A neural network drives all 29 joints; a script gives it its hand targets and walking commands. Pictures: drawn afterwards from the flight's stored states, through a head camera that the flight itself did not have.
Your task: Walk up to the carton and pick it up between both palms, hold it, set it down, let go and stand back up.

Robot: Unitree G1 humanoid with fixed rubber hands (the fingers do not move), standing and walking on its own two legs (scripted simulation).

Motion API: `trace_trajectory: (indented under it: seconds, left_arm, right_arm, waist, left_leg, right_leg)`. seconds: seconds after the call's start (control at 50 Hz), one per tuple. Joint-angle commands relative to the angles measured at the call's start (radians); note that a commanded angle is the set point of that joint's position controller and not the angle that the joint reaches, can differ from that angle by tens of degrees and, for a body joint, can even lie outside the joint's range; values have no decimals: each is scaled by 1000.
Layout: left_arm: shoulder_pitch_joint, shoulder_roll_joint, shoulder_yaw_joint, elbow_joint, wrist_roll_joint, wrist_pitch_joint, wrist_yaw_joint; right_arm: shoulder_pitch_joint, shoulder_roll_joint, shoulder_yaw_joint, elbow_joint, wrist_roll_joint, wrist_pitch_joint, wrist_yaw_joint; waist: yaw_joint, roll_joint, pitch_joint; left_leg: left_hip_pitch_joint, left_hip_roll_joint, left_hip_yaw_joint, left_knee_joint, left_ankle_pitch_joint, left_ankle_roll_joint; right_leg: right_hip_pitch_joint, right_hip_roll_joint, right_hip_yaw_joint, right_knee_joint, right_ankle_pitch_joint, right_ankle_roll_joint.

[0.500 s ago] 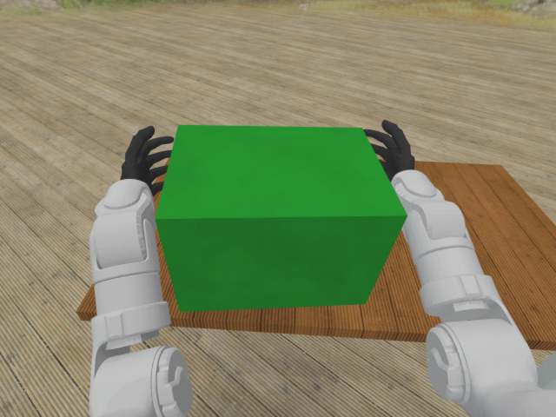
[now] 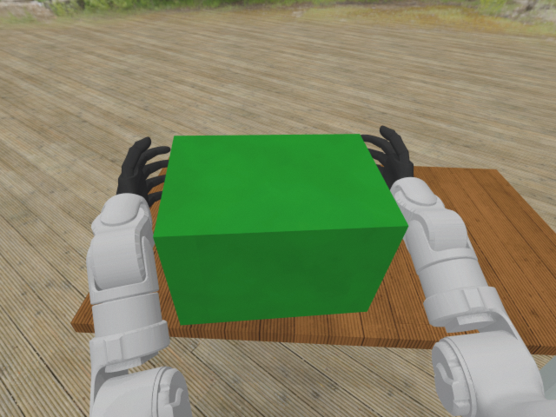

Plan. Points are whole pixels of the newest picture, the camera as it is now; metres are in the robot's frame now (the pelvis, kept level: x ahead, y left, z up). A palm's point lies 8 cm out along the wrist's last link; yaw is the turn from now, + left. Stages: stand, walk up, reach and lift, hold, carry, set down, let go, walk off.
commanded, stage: hold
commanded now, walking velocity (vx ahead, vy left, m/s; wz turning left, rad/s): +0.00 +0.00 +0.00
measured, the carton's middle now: (273, 226) +0.33 +0.00 +0.17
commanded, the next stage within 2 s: none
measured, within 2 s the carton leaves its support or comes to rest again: neither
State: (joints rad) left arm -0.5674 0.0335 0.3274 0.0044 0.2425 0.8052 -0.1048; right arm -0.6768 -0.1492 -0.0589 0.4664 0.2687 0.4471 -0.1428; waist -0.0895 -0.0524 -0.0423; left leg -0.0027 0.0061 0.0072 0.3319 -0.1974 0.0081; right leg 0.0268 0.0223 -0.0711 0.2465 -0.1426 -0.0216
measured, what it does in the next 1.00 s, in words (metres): stands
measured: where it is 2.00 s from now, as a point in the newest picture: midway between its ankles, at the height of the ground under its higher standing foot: outside the picture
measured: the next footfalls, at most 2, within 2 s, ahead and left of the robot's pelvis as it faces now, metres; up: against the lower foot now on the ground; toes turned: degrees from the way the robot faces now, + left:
none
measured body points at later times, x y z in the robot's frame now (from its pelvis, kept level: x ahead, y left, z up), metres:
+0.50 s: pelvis -0.01 +0.00 +0.00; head -0.08 +0.03 +0.45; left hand +0.36 +0.18 +0.22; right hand +0.37 -0.18 +0.22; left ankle +0.00 +0.11 -0.75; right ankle +0.01 -0.10 -0.75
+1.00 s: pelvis +0.00 +0.00 +0.00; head -0.07 +0.03 +0.44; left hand +0.36 +0.18 +0.22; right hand +0.36 -0.18 +0.22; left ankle +0.00 +0.11 -0.75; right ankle +0.01 -0.10 -0.75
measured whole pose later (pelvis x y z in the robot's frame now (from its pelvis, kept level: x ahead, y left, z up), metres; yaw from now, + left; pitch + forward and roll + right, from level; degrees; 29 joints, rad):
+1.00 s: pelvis +0.00 +0.00 +0.00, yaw +0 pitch -8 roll -1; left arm -0.57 0.03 0.33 0.01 0.24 0.80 -0.10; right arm -0.67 -0.15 -0.05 0.47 0.27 0.45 -0.15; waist -0.09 -0.05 -0.05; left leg 0.00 0.01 0.01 0.33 -0.20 0.01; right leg 0.03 0.02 -0.07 0.25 -0.15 -0.02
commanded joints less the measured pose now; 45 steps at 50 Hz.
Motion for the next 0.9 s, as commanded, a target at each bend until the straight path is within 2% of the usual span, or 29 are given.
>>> trace_trajectory:
  seconds: [0.0, 0.06, 0.1, 0.18, 0.2, 0.26, 0.32, 0.38, 0.4, 0.42, 0.44, 0.5, 0.58, 0.6, 0.64, 0.66, 0.74, 0.82, 0.88]
  left_arm:
    - [-616, -421, -455, -100, -140, -44, -116]
    - [-628, -420, -446, -74, -140, -42, -116]
    - [-621, -423, -436, -65, -135, -43, -114]
    - [-654, -436, -436, -28, -136, -46, -112]
    - [-648, -434, -426, -23, -129, -47, -108]
    - [-667, -433, -420, -16, -134, -52, -108]
    - [-693, -441, -420, 24, -143, -55, -105]
    - [-696, -441, -417, 33, -146, -60, -103]
    - [-706, -438, -414, 26, -145, -62, -103]
    - [-699, -439, -420, 29, -155, -64, -102]
    - [-721, -441, -417, 40, -151, -66, -103]
    - [-719, -437, -410, 52, -146, -68, -105]
    - [-711, -429, -408, 36, -146, -73, -106]
    - [-711, -434, -413, 37, -148, -71, -106]
    - [-698, -431, -404, 36, -139, -72, -106]
    - [-699, -427, -404, 33, -134, -71, -110]
    - [-673, -429, -427, -34, -144, -68, -111]
    - [-633, -413, -426, -63, -144, -59, -112]
    - [-613, -412, -430, -72, -132, -49, -116]
  right_arm:
    - [-681, 530, 380, -307, 112, -25, 111]
    - [-690, 529, 365, -284, 96, -21, 118]
    - [-708, 531, 368, -294, 100, -26, 123]
    - [-729, 533, 349, -264, 84, -29, 128]
    - [-734, 537, 347, -255, 86, -29, 132]
    - [-753, 547, 336, -246, 80, -32, 136]
    - [-780, 543, 324, -232, 68, -38, 141]
    - [-775, 550, 311, -206, 60, -36, 141]
    - [-782, 551, 313, -209, 61, -37, 140]
    - [-780, 555, 308, -208, 67, -38, 140]
    - [-773, 551, 300, -183, 58, -37, 139]
    - [-774, 551, 291, -170, 55, -36, 136]
    - [-777, 558, 312, -194, 67, -39, 129]
    - [-773, 545, 313, -192, 70, -40, 127]
    - [-759, 548, 318, -186, 76, -38, 124]
    - [-756, 549, 320, -189, 74, -37, 123]
    - [-744, 551, 362, -259, 100, -36, 110]
    - [-717, 552, 387, -283, 117, -28, 105]
    - [-695, 541, 397, -288, 120, -21, 103]
  waist:
    - [-10, 79, -266]
    - [-11, 72, -245]
    - [5, 70, -259]
    - [3, 71, -244]
    - [14, 76, -241]
    - [20, 64, -256]
    - [10, 62, -267]
    - [16, 63, -265]
    - [7, 54, -289]
    - [11, 60, -294]
    - [-2, 70, -279]
    - [2, 69, -270]
    - [-1, 63, -313]
    - [-1, 78, -305]
    - [8, 71, -288]
    - [1, 72, -283]
    - [-4, 70, -323]
    - [12, 55, -310]
    - [0, 64, -285]
  left_leg:
    - [-10, -39, 7, -33, 338, -51]
    - [-23, -35, 5, -39, 285, -45]
    - [-29, -32, 11, -45, 268, -38]
    - [-51, -31, 10, -59, 219, -36]
    - [-50, -29, 14, -63, 214, -32]
    - [-64, -33, 20, -71, 186, -25]
    - [-68, -33, 19, -79, 147, -17]
    - [-68, -33, 17, -80, 145, -17]
    - [-57, -35, 17, -76, 154, -16]
    - [-52, -32, 15, -71, 163, -20]
    - [-66, -37, 17, -73, 156, -24]
    - [-80, -40, 19, -78, 161, -23]
    - [-62, -47, 20, -60, 199, -24]
    - [-65, -50, 21, -60, 201, -26]
    - [-58, -41, 14, -56, 213, -28]
    - [-59, -43, 16, -57, 216, -29]
    - [-24, -49, 12, -30, 303, -41]
    - [-27, -47, 12, -28, 324, -39]
    - [-12, -49, 13, -30, 336, -46]
  right_leg:
    - [114, 30, 23, 12, 283, 30]
    - [92, 32, 23, -1, 213, 27]
    - [95, 30, 25, 0, 199, 24]
    - [86, 24, 24, -6, 152, 21]
    - [81, 28, 23, -5, 139, 21]
    - [81, 28, 20, -11, 109, 25]
    - [70, 20, 22, -16, 62, 19]
    - [62, 20, 24, -16, 71, 23]
    - [64, 21, 21, -16, 68, 21]
    - [66, 22, 26, -13, 90, 21]
    - [71, 18, 26, -14, 84, 22]
    - [79, 20, 24, -12, 90, 26]
    - [110, 18, 27, -4, 150, 29]
    - [101, 17, 28, -5, 156, 33]
    - [98, 19, 28, -4, 168, 31]
    - [108, 17, 32, -3, 176, 31]
    - [140, 24, 27, 13, 281, 38]
    - [154, 25, 30, 19, 314, 39]
    - [149, 27, 30, 20, 326, 38]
